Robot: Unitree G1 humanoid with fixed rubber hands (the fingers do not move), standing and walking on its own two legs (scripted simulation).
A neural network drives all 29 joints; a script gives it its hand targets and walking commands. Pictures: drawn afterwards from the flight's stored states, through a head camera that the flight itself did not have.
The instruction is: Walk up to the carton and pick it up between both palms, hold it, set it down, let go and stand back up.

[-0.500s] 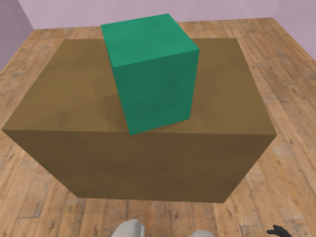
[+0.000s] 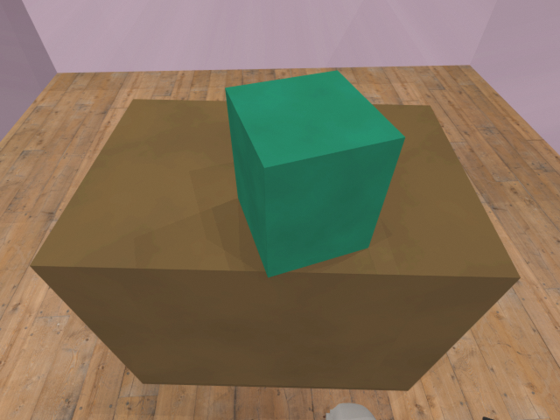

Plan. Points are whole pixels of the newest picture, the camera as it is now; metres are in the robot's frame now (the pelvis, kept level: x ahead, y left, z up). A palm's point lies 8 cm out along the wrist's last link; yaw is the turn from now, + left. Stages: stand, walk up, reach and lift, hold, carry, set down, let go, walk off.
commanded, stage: walk up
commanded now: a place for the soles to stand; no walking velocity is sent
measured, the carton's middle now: (302, 174) +0.50 -0.03 +0.08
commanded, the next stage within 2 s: stand in 1.62 s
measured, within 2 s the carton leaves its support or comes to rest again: neither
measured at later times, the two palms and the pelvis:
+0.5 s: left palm out of the picture +0.11 +0.27 -0.07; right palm out of the picture +0.12 -0.36 -0.13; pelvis +0.05 -0.06 +0.00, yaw -1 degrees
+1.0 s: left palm (85, 418) +0.16 +0.30 -0.11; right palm out of the picture +0.12 -0.33 -0.10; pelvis +0.06 -0.01 +0.00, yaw -1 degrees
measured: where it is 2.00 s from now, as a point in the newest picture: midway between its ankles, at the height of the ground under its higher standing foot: outside the picture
